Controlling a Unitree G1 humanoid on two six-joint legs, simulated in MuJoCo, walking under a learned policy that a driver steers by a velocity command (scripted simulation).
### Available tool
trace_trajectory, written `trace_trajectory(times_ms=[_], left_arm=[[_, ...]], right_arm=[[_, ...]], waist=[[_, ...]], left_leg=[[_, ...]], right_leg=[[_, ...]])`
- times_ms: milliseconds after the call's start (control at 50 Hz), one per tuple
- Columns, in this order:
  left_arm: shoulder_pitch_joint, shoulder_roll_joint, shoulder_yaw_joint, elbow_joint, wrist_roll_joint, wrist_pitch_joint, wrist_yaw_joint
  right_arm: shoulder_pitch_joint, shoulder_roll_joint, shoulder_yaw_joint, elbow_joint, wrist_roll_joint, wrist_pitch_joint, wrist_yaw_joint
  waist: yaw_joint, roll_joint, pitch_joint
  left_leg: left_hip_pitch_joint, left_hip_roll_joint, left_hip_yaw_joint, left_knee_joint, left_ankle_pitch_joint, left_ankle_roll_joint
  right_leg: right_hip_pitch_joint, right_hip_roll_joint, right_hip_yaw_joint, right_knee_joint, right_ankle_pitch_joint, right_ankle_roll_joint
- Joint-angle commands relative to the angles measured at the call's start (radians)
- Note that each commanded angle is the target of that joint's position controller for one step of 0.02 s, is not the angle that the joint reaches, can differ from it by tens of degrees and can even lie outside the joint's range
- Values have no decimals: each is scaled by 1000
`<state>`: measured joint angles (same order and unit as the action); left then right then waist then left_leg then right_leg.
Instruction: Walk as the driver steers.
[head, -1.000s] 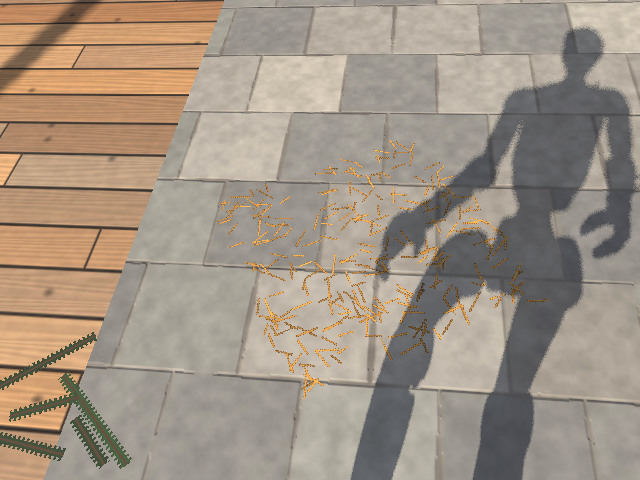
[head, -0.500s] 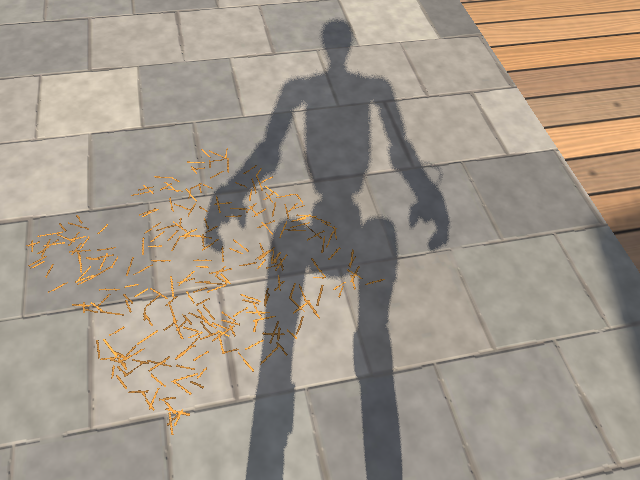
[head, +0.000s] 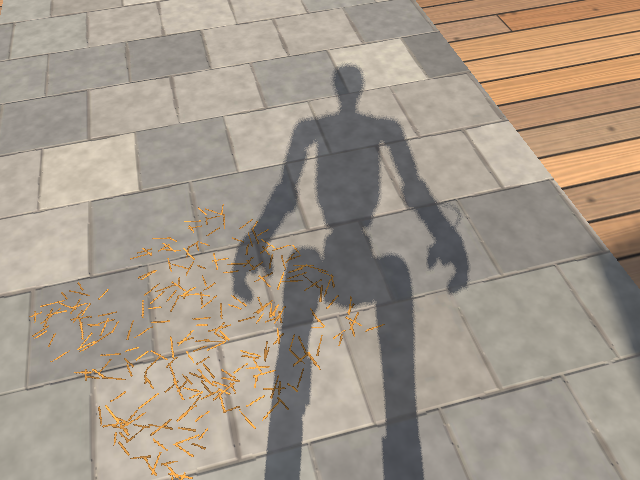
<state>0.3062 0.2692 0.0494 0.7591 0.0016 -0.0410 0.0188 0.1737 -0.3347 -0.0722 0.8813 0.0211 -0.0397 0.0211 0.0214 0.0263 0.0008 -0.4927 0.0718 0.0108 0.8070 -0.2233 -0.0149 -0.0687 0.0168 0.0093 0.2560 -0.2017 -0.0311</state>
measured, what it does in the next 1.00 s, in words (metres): walks ahead, turning left: left foot, then right foot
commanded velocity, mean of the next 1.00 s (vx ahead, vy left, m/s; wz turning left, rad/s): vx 0.46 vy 0.00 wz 0.47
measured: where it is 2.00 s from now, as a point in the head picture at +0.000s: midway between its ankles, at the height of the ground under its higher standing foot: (158, 284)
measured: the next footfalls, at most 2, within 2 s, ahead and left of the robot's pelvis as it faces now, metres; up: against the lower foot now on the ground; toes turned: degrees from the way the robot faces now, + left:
left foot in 0.22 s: +0.19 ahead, +0.17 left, +0.00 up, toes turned +10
right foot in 0.72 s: +0.57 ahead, +0.09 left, +0.00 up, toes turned +27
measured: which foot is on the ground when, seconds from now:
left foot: up 0.00-0.20, down 0.22-0.74, up 0.76-1.00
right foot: down 0.00-0.22, up 0.24-0.70, down 0.72-1.00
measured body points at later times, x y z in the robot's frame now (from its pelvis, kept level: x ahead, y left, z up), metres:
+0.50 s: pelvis +0.21 +0.11 +0.00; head +0.24 +0.14 +0.45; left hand +0.34 +0.41 -0.09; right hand +0.31 -0.16 -0.11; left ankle +0.15 +0.16 -0.75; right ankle +0.40 -0.05 -0.68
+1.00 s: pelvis +0.50 +0.18 -0.01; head +0.53 +0.20 +0.44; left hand +0.39 +0.45 -0.13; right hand +0.79 +0.04 -0.10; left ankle +0.51 +0.36 -0.69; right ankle +0.54 +0.07 -0.75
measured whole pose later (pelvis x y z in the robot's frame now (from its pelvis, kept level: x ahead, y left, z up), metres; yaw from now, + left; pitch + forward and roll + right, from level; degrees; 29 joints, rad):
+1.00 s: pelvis +0.50 +0.18 -0.01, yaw +32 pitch +1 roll -3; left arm 0.31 0.28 0.07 0.81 0.00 -0.11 -0.02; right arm 0.17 -0.32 -0.06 0.67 0.02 -0.03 0.00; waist 0.06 0.05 0.05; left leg -0.65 0.09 -0.07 0.94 -0.22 0.00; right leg -0.10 0.04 -0.10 0.28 -0.19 -0.03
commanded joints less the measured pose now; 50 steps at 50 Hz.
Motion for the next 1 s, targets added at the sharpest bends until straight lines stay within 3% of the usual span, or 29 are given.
trace_trajectory(times_ms=[20,140,180,200,220,240,260,280,300,320,340,360,400,440,500,580,660,680,700,720,740,760,780,800,820,860,900,940,1000], left_arm=[[-23,195,59,-44,-3,-29,-2],[-15,210,76,-9,-23,-31,-12],[-43,212,76,-14,-26,-20,-10],[-45,197,70,-18,-17,-16,-8],[-32,153,52,-32,0,-16,-3],[-26,68,21,-111,21,-33,-3],[-60,104,22,-106,-6,-65,-7],[-99,163,35,-120,-43,-87,-21],[-120,171,34,-118,-39,-99,-21],[-133,165,36,-116,-13,-104,-17],[-129,164,41,-114,3,-99,-15],[-127,158,43,-115,9,-91,-18],[-131,136,41,-119,13,-74,-20],[-193,116,36,-144,12,-65,-16],[-302,76,21,-175,7,-70,-25],[-422,77,17,-211,-7,-86,-48],[-396,118,32,-208,-10,-99,-55],[-333,141,43,-195,-9,-102,-50],[-209,173,60,-168,-6,-105,-42],[-42,212,71,-151,11,-104,-31],[68,284,89,-123,23,-93,-29],[66,200,71,-119,2,-88,-37],[5,130,52,-130,-5,-79,-29],[-51,112,45,-128,-1,-69,-25],[-83,101,40,-114,4,-65,-25],[-106,89,35,-95,14,-73,-27],[-103,97,39,-68,1,-85,-34],[-93,130,49,-43,-3,-92,-37],[-95,157,54,-24,-12,-85,-38]], right_arm=[[-119,-42,7,-88,2,-17,10],[-130,-63,16,-126,7,-13,25],[-52,-67,9,-109,7,-14,28],[53,-97,-11,-79,9,-14,24],[211,-167,-47,-41,19,-13,17],[300,-312,-79,-41,13,-12,6],[283,-243,-51,-68,7,-30,15],[230,-190,-36,-83,-2,-41,15],[192,-153,-27,-100,-4,-47,16],[147,-126,-19,-114,-5,-45,14],[113,-104,-9,-130,-14,-45,9],[99,-101,-8,-141,-18,-42,4],[111,-115,-12,-146,-11,-42,-8],[138,-130,-19,-141,-5,-41,-23],[179,-128,-22,-130,0,-31,-39],[257,-123,-24,-109,9,-18,-49],[256,-128,-35,-111,7,2,-61],[240,-130,-38,-120,4,6,-59],[215,-119,-33,-134,0,8,-53],[186,-82,-16,-166,-13,7,-45],[340,26,14,-183,-2,-1,-41],[367,-47,12,-174,14,-6,-39],[258,-126,-12,-180,25,-3,-38],[177,-137,-15,-200,16,0,-39],[126,-121,-17,-218,2,-1,-37],[138,-72,-14,-224,8,9,-29],[134,-21,0,-232,7,18,-27],[90,-3,10,-249,-6,15,-25],[8,4,23,-262,-11,-5,-7]], waist=[[32,-147,59],[24,-122,99],[-28,-98,74],[-76,-75,18],[-137,13,-79],[-123,325,-145],[-137,227,-200],[-126,162,-107],[-108,77,-66],[-83,16,-27],[-55,27,-16],[-42,49,-7],[-32,40,5],[-42,24,30],[-76,48,44],[-117,51,58],[-80,84,46],[-48,100,10],[20,95,-81],[100,64,-243],[48,-235,-422],[45,-300,-441],[65,-184,-259],[55,-93,-138],[34,-66,-50],[-10,-112,-2],[-26,-109,20],[-25,-91,35],[-6,-73,42]], left_leg=[[-95,15,-12,-95,45,1],[-56,17,3,-170,6,60],[86,-24,61,-216,16,94],[246,-75,93,-229,5,113],[467,-59,3,-259,-22,151],[706,195,-585,-449,-266,332],[758,267,-841,-610,-391,370],[712,270,-738,-605,-355,346],[637,229,-623,-580,-260,315],[550,193,-532,-577,-154,293],[479,155,-460,-592,-68,276],[440,133,-427,-610,-3,274],[401,107,-355,-626,147,278],[378,81,-302,-629,252,267],[328,28,-245,-611,273,224],[368,51,-306,-569,237,210],[478,98,-385,-462,354,188],[484,86,-384,-397,490,174],[461,39,-355,-262,598,148],[320,-13,-331,-25,487,120],[-61,-176,-225,358,-118,44],[-192,-134,-230,504,-360,33],[-249,-75,-213,544,-278,27],[-235,-35,-165,517,-196,22],[-215,-6,-150,470,-153,19],[-137,34,-140,407,-117,23],[-128,43,-128,330,-119,19],[-153,48,-124,218,-59,11],[-119,44,-84,9,125,16]], right_leg=[[-2,-272,160,-164,-157,-163],[20,-323,69,-131,-123,-144],[-21,-295,-1,-22,-10,-110],[-76,-252,-60,135,167,-80],[-181,-182,-145,427,264,-27],[-571,0,-163,855,-143,76],[-704,26,65,1002,-344,60],[-793,-33,85,1042,-280,29],[-770,-77,78,1000,-199,5],[-733,-107,76,919,-133,4],[-664,-127,81,851,-78,7],[-626,-125,77,811,-45,18],[-611,-108,54,733,11,48],[-626,-88,42,608,104,78],[-554,-43,28,395,268,96],[-509,-8,37,247,335,81],[-451,-3,58,195,223,36],[-361,10,41,191,173,14],[-174,6,22,165,204,-21],[135,-121,133,227,174,-87],[550,-392,576,205,27,-251],[547,-452,788,102,-158,-264],[396,-408,630,71,-217,-215],[235,-363,484,47,-133,-181],[99,-323,388,14,-26,-170],[-43,-272,264,-50,54,-163],[-97,-270,197,-98,109,-188],[-96,-277,148,-128,171,-208],[-85,-236,38,-137,237,-189]])
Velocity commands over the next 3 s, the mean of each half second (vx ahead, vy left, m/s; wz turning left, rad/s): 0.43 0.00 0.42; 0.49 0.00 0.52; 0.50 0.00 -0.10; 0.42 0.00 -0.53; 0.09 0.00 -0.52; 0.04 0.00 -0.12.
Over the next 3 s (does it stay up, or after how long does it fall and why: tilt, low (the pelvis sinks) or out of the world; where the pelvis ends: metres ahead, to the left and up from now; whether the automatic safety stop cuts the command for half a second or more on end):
stays up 1.11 0.46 -0.02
